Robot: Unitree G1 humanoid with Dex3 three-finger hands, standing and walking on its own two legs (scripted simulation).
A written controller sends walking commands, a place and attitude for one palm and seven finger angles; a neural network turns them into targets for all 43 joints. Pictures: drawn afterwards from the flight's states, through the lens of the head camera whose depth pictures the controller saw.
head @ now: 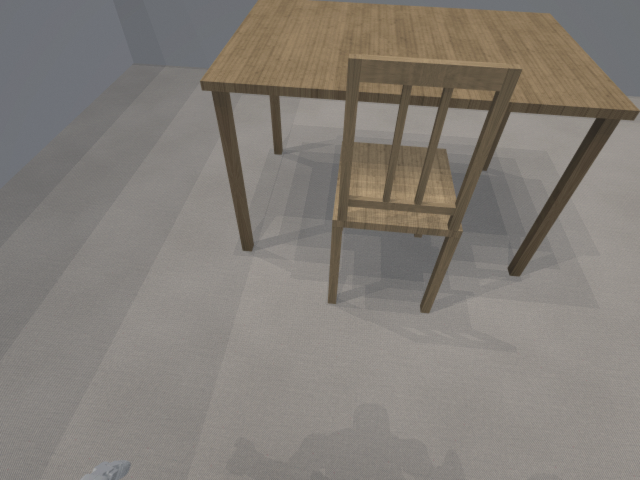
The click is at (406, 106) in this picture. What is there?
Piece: chair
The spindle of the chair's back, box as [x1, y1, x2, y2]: [383, 85, 411, 201]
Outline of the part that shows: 411,85 403,85 384,188 383,201 389,200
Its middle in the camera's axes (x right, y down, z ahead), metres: +0.19 -0.22 +0.97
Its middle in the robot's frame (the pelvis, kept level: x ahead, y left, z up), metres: +0.88 -0.14 -0.07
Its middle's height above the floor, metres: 0.70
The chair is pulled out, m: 0.00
